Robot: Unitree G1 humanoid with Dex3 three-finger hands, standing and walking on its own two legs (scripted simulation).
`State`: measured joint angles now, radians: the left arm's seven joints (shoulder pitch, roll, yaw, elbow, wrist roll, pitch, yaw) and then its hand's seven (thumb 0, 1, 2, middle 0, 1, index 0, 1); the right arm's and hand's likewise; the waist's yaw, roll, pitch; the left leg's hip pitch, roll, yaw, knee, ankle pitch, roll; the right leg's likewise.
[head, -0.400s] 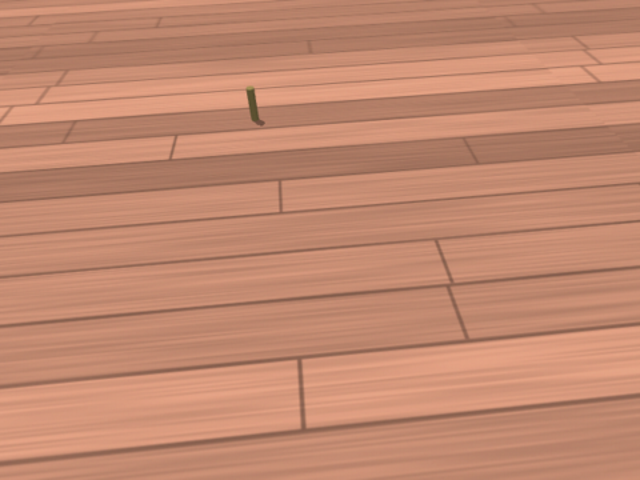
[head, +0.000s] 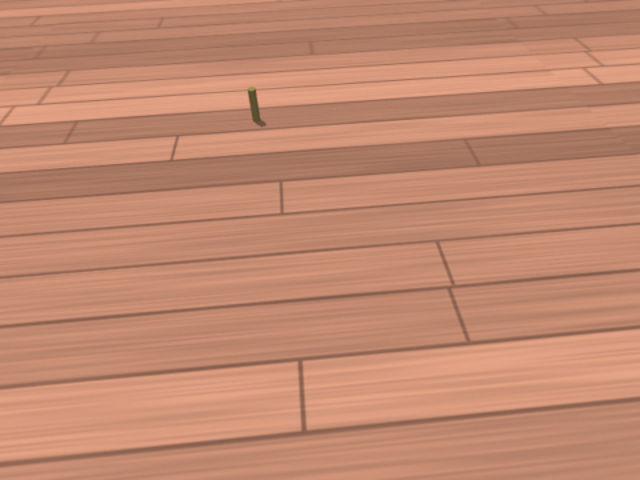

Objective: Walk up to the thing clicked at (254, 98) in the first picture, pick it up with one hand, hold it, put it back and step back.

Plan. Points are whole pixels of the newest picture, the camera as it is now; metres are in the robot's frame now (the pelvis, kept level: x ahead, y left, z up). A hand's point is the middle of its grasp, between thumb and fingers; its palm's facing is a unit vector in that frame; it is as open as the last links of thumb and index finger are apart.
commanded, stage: stand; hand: left
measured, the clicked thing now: (254, 105) +2.11 +0.42 -0.69
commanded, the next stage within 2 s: walk up in 0.72 s
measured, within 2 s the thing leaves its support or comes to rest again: neither
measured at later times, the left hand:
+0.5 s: hand out of the picture +0.08 +0.25 -0.16, palm faces -0.03 -0.94 -0.33, open 7.4 cm
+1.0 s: hand out of the picture +0.06 +0.33 -0.15, palm faces +0.09 -0.92 -0.39, open 7.4 cm
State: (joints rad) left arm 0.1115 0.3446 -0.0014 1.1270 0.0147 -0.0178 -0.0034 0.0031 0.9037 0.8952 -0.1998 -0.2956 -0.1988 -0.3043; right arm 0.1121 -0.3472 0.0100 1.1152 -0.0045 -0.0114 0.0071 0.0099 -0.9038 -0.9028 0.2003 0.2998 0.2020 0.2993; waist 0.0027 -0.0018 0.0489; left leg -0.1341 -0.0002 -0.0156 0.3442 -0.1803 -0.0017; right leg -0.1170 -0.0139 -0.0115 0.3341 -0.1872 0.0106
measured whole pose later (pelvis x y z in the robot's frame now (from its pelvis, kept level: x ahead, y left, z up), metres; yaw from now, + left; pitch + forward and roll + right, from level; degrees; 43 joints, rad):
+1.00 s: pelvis +0.06 +0.03 -0.01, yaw +5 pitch -1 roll -2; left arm 0.26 0.45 0.08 1.03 0.05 -0.06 -0.06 0.00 0.90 0.89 -0.20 -0.30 -0.20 -0.30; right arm 0.18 -0.45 -0.09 1.03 -0.03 -0.02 0.11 0.01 -0.90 -0.90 0.20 0.30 0.20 0.30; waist 0.04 0.01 0.01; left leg -0.44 0.09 0.00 0.71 -0.36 0.01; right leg -0.02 -0.06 -0.10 0.35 -0.32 0.00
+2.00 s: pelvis +0.63 +0.14 -0.03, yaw +6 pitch -1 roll -1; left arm 0.31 0.46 0.07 0.95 0.02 -0.06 -0.06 0.01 0.90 0.90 -0.20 -0.30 -0.20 -0.30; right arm 0.21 -0.45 -0.09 0.89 -0.03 -0.10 0.08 0.01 -0.90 -0.90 0.20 0.30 0.20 0.30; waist 0.03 -0.04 0.03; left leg -0.45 0.08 0.10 0.67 -0.19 0.02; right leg -0.16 -0.09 -0.03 0.82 -0.48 -0.03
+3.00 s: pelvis +1.14 +0.16 -0.02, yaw +6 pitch -3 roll +0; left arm 0.33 0.43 0.04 0.91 -0.01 -0.04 -0.03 0.01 0.90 0.90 -0.20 -0.30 -0.20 -0.30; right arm 0.20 -0.38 -0.05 0.83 0.00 -0.09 0.05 0.01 -0.90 -0.90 0.20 0.30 0.20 0.30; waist 0.02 -0.05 0.09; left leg -0.33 0.04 0.10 0.57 -0.19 0.03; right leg -0.35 -0.03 0.02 1.13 -0.43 -0.04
